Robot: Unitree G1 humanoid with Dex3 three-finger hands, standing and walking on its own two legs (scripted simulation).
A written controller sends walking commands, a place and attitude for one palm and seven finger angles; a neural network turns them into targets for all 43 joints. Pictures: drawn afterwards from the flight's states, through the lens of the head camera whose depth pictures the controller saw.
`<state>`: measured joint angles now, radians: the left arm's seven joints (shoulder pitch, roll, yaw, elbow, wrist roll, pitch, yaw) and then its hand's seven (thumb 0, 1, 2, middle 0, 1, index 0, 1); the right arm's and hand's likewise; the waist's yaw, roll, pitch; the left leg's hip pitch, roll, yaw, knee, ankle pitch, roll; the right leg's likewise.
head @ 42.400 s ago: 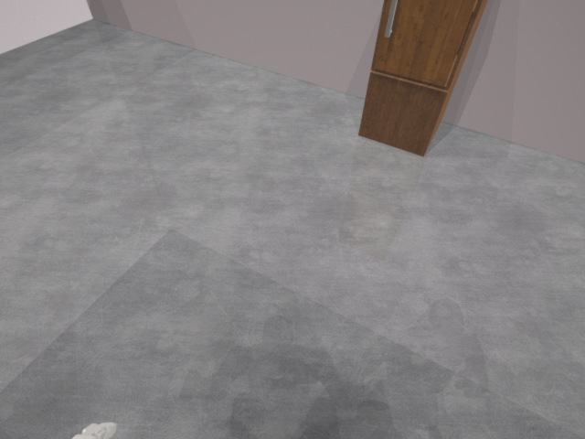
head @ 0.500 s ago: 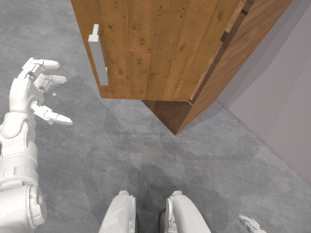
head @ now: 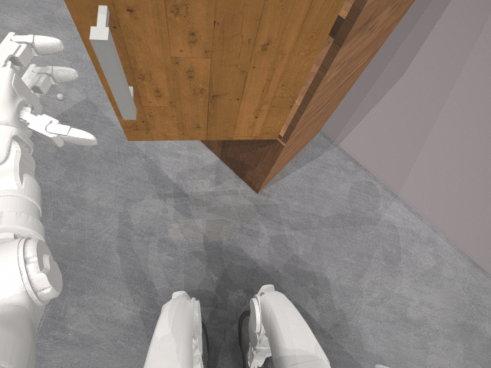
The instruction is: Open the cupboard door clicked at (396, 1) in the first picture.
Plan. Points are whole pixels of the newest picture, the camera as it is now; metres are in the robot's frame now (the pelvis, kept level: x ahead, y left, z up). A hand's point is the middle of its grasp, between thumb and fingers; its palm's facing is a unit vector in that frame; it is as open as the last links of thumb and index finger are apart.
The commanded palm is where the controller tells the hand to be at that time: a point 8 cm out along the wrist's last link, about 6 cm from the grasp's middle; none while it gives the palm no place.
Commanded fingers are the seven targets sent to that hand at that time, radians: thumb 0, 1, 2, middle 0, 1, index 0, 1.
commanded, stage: move the hooked fingers beside the handle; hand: left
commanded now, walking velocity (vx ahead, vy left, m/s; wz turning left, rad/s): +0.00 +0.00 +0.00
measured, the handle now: (118, 70) +0.55 +0.17 +0.05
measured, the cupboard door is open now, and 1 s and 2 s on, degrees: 48 48 48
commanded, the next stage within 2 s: slide the fingers in behind the handle in 0.74 s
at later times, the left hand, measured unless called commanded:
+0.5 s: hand (61, 103) +0.50 +0.24 +0.04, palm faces +0.04 -1.00 -0.02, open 14.0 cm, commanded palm +0.48 +0.27 +0.04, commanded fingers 0.00 -0.50 0.30 -0.30 -1.20 -0.30 -1.20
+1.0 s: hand (67, 103) +0.50 +0.24 +0.04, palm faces +0.03 -1.00 -0.02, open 14.0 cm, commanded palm +0.48 +0.26 +0.04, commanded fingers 0.00 -0.50 0.30 -0.30 -1.20 -0.30 -1.20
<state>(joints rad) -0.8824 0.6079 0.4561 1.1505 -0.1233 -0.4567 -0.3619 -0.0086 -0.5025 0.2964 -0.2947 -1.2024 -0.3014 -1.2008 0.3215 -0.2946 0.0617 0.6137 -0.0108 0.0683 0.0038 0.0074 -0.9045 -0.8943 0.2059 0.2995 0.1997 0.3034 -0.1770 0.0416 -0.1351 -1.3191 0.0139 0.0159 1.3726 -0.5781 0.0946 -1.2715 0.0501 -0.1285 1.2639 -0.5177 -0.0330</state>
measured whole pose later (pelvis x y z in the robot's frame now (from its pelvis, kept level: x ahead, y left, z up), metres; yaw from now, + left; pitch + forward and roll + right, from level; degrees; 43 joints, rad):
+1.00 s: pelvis +0.00 +0.00 +0.01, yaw +0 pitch +29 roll -6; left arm -0.83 0.57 0.43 1.11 -0.14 -0.46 -0.34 -0.01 -0.50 0.30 -0.29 -1.20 -0.30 -1.20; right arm 0.32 -0.28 0.06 0.61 0.00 0.09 0.01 0.01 -0.90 -0.89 0.21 0.30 0.20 0.30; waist -0.16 0.04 -0.14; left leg -1.29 0.02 0.02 1.35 -0.58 0.09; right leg -1.24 0.06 -0.12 1.25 -0.52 -0.04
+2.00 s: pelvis +0.00 -0.01 +0.01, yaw +1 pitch +28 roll -4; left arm -0.84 0.40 0.32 1.14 -0.09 -0.53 -0.15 -0.01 -0.50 0.30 -0.30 -1.20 -0.30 -1.21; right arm 0.31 -0.27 0.04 0.62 -0.02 0.10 0.04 0.01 -0.91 -0.89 0.20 0.30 0.20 0.30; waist -0.16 0.04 -0.15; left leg -1.26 0.01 0.02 1.34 -0.57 0.08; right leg -1.23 0.05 -0.11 1.26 -0.53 -0.05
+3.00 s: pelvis +0.01 -0.01 +0.01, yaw +0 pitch +28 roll -4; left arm -0.82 0.39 0.33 1.13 -0.09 -0.54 -0.14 0.00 0.31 0.65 -0.35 -1.29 -0.36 -1.29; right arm 0.32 -0.26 0.04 0.62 -0.02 0.10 0.05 0.01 -0.91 -0.89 0.20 0.30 0.20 0.30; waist -0.16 0.05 -0.16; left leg -1.25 0.01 0.03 1.33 -0.58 0.08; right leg -1.22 0.06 -0.10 1.25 -0.53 -0.04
